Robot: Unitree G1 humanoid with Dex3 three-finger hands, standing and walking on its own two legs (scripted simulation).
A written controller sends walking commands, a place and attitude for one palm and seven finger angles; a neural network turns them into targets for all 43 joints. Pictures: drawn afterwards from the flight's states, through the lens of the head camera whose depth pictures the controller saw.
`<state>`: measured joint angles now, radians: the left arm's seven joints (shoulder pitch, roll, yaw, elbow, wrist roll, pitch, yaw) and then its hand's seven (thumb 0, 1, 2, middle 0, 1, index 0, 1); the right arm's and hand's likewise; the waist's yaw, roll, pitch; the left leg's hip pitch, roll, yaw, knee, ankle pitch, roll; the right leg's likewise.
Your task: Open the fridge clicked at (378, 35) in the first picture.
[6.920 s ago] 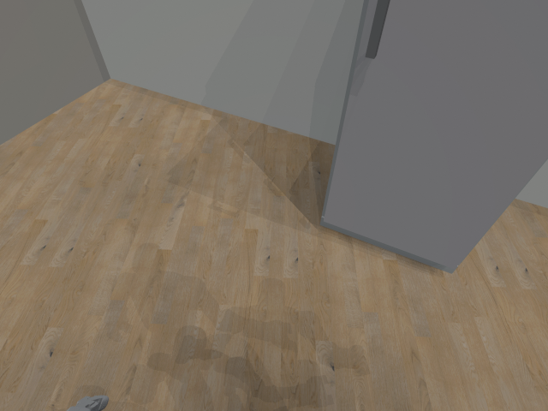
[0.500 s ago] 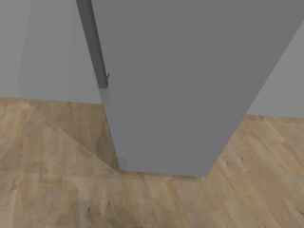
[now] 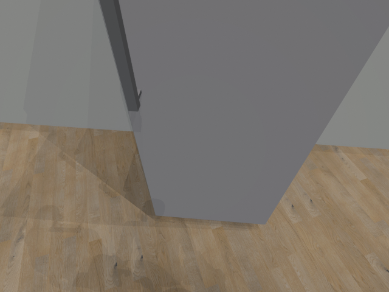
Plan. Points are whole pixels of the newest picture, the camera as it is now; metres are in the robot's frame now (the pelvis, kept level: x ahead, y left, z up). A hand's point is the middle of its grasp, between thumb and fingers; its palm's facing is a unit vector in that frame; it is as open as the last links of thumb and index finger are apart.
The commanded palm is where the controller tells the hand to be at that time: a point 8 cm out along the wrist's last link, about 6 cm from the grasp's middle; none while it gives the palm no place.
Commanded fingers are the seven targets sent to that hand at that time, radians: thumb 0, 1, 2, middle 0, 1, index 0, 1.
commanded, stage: look again from close up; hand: left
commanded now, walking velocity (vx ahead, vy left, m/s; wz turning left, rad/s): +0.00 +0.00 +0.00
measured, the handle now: (125, 48) +0.53 +0.18 +0.23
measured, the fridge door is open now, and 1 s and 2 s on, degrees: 0 0 0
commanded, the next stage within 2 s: raise the hand to about handle height in 0.04 s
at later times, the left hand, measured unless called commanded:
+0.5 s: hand (95, 269) +0.16 +0.20 -0.01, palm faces -0.03 -1.00 -0.02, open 8.3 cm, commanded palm +0.12 +0.26 +0.00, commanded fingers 0.00 0.46 0.71 -0.23 -0.58 -0.23 -0.58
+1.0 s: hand (52, 231) +0.20 +0.26 +0.08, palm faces +0.04 -1.00 -0.08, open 11.2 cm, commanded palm +0.16 +0.30 +0.09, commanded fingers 0.00 -0.13 0.46 -0.27 -0.96 -0.27 -0.96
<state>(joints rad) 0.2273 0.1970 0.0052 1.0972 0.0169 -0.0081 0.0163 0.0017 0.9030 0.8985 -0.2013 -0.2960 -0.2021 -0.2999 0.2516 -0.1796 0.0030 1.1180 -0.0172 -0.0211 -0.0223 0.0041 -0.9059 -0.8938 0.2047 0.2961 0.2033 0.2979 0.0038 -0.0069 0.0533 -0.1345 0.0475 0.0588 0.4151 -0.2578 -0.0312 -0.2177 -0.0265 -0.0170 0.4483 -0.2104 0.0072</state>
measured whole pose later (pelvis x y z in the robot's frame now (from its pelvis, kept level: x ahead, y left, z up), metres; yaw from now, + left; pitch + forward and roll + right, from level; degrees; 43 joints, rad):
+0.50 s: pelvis -0.02 +0.00 -0.05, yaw +2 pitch +6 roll +1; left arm 0.42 0.23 0.21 0.16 -0.30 -0.47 -0.43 0.00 0.67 0.80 -0.22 -0.44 -0.22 -0.45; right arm 0.17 -0.27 -0.06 0.51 0.04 -0.27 -0.02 0.01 -0.90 -0.89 0.21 0.30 0.20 0.30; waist 0.00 -0.02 -0.09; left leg -0.54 0.04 0.02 0.89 -0.45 -0.03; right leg -0.61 -0.05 -0.03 0.90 -0.40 0.01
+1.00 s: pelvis -0.01 +0.02 -0.03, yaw +3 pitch +3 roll -2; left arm 0.34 0.34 0.33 -0.12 -0.36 -0.13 -0.38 0.00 0.09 0.56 -0.26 -0.81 -0.26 -0.82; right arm 0.30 -0.22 0.07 0.58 0.05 -0.29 -0.06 0.02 -0.90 -0.89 0.21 0.30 0.21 0.30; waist 0.01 0.04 -0.06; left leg -0.43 0.04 -0.01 0.80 -0.43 -0.01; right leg -0.44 -0.05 -0.07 0.73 -0.34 0.03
